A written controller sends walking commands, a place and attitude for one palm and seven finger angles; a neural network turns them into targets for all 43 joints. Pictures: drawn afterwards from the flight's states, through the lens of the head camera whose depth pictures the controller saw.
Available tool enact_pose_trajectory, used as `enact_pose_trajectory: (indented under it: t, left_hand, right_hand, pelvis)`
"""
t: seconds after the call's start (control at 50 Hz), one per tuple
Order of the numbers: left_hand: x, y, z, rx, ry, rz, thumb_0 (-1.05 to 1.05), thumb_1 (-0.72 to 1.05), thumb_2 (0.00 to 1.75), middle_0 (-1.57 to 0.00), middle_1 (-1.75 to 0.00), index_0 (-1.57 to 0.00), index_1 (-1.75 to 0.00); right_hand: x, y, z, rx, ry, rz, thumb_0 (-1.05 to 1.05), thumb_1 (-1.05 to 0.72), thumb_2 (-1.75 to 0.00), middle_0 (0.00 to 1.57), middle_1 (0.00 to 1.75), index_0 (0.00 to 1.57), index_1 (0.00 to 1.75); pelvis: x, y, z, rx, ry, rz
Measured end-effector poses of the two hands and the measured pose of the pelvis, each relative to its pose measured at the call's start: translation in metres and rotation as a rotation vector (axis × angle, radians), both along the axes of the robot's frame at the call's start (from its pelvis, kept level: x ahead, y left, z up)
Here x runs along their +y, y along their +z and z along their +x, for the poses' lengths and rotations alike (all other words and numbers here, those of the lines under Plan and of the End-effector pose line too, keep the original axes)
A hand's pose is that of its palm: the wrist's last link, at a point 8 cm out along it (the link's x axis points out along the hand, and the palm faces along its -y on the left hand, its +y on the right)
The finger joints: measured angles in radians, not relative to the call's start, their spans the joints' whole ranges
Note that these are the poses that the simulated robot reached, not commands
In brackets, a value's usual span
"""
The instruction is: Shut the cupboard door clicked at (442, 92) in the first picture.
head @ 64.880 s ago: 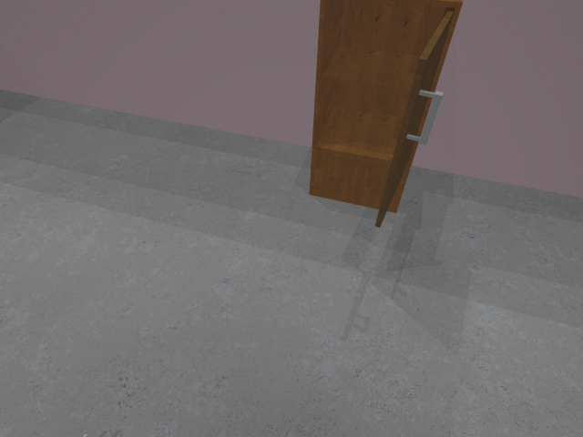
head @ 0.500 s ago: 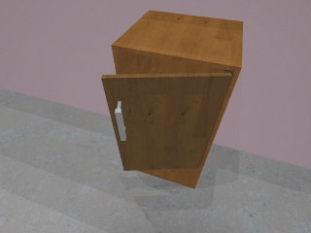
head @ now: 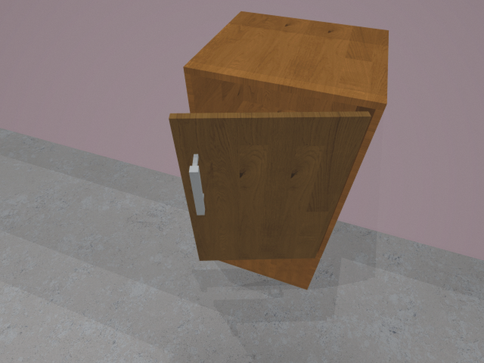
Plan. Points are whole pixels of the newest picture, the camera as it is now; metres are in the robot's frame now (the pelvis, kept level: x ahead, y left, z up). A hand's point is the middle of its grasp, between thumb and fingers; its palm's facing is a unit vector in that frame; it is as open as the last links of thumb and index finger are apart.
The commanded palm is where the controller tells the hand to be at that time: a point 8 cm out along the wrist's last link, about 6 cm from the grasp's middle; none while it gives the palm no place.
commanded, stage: look again from close up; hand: left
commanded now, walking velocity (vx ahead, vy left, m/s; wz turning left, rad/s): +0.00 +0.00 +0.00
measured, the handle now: (198, 185) +0.49 +0.14 -0.03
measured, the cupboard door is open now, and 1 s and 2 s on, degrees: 21 21 21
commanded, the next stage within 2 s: raise the hand and make a fist in 0.36 s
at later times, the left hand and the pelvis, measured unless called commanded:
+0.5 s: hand out of the picture +0.08 +0.16 -0.17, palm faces +0.09 -0.97 -0.20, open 7.3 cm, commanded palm +0.14 +0.20 -0.07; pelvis +0.04 -0.02 +0.00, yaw +0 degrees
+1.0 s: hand (158, 346) +0.16 +0.15 -0.06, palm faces +0.16 -0.99 -0.05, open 5.6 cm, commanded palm +0.15 +0.20 -0.06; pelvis -0.01 -0.06 -0.12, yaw +2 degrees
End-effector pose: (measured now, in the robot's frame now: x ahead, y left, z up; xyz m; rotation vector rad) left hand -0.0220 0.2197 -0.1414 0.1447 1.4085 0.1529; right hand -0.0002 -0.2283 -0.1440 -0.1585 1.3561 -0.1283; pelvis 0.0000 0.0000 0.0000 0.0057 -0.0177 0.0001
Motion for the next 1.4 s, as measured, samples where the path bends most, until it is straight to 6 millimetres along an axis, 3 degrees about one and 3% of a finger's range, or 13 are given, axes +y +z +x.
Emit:
enact_pose_trajectory:
  t: [0.16, 0.48, 0.52, 0.6, 0.66, 0.7, 0.74, 0.84, 0.9, 1.0, 1.12, 1.26, 1.4]
  left_hand:
    - [-0.017, -0.003, 0.012, 0.02, 0.008, -0.025, 0.0, 0.91, 0.9, -0.2, -0.3, -0.2, -0.3]
    - [-0.016, -0.001, 0.08, -0.068, -0.019, 0.016, 0.01, 0.92, 0.9, -0.2, -0.3, -0.2, -0.3]
    - [-0.006, 0.019, 0.116, -0.268, 0.068, 0.049, 0.01, 0.91, 0.9, -0.2, -0.3, -0.2, -0.3]
    - [-0.006, 0.1, 0.202, -0.861, 0.066, 0.102, 0.02, 0.91, 0.9, -0.22, -0.31, -0.21, -0.32]
    - [-0.015, 0.133, 0.237, -1.194, 0.031, 0.046, 0.01, 0.91, 0.9, -0.24, -0.34, -0.24, -0.35]
    - [-0.024, 0.137, 0.24, -1.363, -0.026, -0.017, 0.0, 0.91, 0.9, -0.26, -0.37, -0.26, -0.38]
    - [-0.031, 0.127, 0.229, -1.454, -0.092, -0.058, 0.0, 0.91, 0.9, -0.29, -0.4, -0.29, -0.41]
    - [-0.025, 0.071, 0.179, -1.321, -0.045, -0.075, 0.0, 0.9, 0.9, -0.38, -0.49, -0.38, -0.5]
    - [-0.015, 0.06, 0.154, -1.285, 0.016, -0.01, 0.01, 0.9, 0.9, -0.43, -0.55, -0.43, -0.55]
    - [-0.016, 0.082, 0.157, -1.425, -0.053, 0.011, 0.02, 0.9, 0.9, -0.52, -0.65, -0.52, -0.65]
    - [-0.024, 0.087, 0.19, -1.393, -0.143, -0.109, 0.01, 0.9, 0.9, -0.63, -0.77, -0.63, -0.77]
    - [-0.009, 0.092, 0.194, -1.332, -0.08, -0.064, 0.01, 0.9, 0.9, -0.76, -0.91, -0.76, -0.91]
    - [-0.001, 0.093, 0.191, -1.376, -0.096, -0.061, 0.01, 0.9, 0.9, -0.89, -1.05, -0.88, -1.05]
  right_hand:
    - [-0.002, 0.001, 0.029, -0.024, 0.006, 0.001, 0.0, -0.91, -0.9, 0.2, 0.3, 0.2, 0.29]
    - [-0.019, 0.002, 0.064, -0.029, 0.0, -0.016, 0.0, -0.92, -0.9, 0.2, 0.3, 0.2, 0.29]
    - [-0.025, 0.006, 0.074, -0.135, -0.002, -0.05, 0.01, -0.91, -0.9, 0.2, 0.3, 0.2, 0.29]
    - [-0.039, 0.017, 0.112, -0.439, 0.01, -0.063, 0.01, -0.91, -0.9, 0.2, 0.3, 0.2, 0.29]
    - [-0.051, 0.02, 0.147, -0.591, 0.047, -0.058, 0.01, -0.91, -0.9, 0.2, 0.3, 0.2, 0.29]
    - [-0.06, 0.022, 0.17, -0.675, 0.08, -0.066, 0.01, -0.91, -0.9, 0.2, 0.3, 0.2, 0.29]
    - [-0.067, 0.021, 0.192, -0.748, 0.118, -0.081, 0.01, -0.9, -0.9, 0.2, 0.3, 0.2, 0.3]
    - [-0.075, 0.014, 0.236, -0.873, 0.197, -0.109, 0.01, -0.9, -0.9, 0.2, 0.3, 0.2, 0.29]
    - [-0.068, 0.006, 0.248, -0.903, 0.233, -0.104, 0.01, -0.9, -0.9, 0.2, 0.3, 0.19, 0.29]
    - [-0.046, -0.018, 0.238, -0.863, 0.267, -0.063, 0.01, -0.9, -0.9, 0.2, 0.3, 0.19, 0.29]
    - [-0.028, -0.041, 0.191, -0.742, 0.176, 0.004, 0.01, -0.9, -0.9, 0.2, 0.3, 0.2, 0.3]
    - [-0.031, -0.042, 0.141, -0.635, 0.097, -0.023, 0.01, -0.9, -0.9, 0.21, 0.3, 0.2, 0.3]
    - [-0.04, -0.034, 0.134, -0.611, 0.127, -0.103, 0.01, -0.9, -0.9, 0.21, 0.3, 0.2, 0.3]
  pelvis:
    - [-0.007, 0.001, 0.016, 0.008, -0.002, 0.0]
    - [-0.021, 0.001, 0.045, 0.014, -0.002, -0.007]
    - [-0.024, -0.003, 0.044, 0.014, 0.007, -0.005]
    - [-0.029, -0.015, 0.045, 0.054, 0.028, 0.017]
    - [-0.035, -0.029, 0.038, 0.13, 0.025, 0.012]
    - [-0.041, -0.043, 0.031, 0.185, 0.012, 0.019]
    - [-0.047, -0.06, 0.024, 0.229, 0.0, 0.025]
    - [-0.056, -0.097, 0.009, 0.283, 0.014, 0.019]
    - [-0.059, -0.11, 0.002, 0.295, 0.028, 0.0]
    - [-0.061, -0.121, -0.009, 0.298, 0.045, -0.037]
    - [-0.056, -0.116, -0.017, 0.297, 0.037, -0.043]
    - [-0.042, -0.104, -0.015, 0.295, 0.017, -0.034]
    - [-0.026, -0.104, -0.014, 0.299, 0.018, -0.044]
